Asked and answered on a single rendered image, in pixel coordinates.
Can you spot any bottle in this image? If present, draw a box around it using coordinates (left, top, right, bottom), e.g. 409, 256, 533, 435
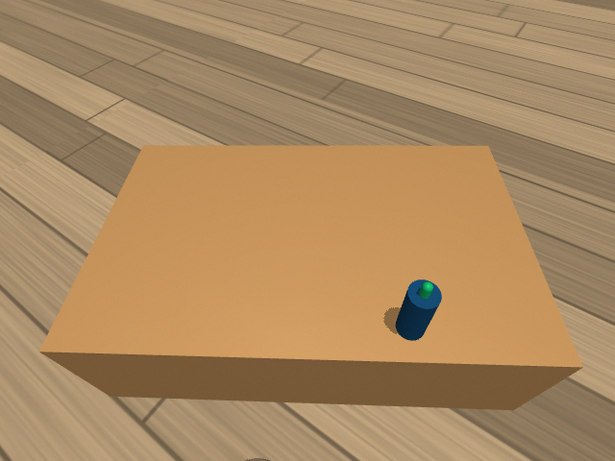
396, 279, 442, 341

